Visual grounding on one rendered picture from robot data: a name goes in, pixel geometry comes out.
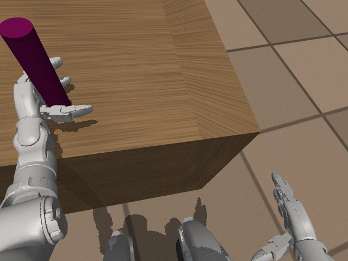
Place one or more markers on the right robot arm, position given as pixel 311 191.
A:
pixel 310 250

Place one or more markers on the right robot hand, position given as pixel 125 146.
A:
pixel 297 223

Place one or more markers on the can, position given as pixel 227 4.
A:
pixel 22 39

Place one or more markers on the left robot arm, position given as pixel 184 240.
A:
pixel 31 217

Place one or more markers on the left robot hand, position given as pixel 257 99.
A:
pixel 29 103

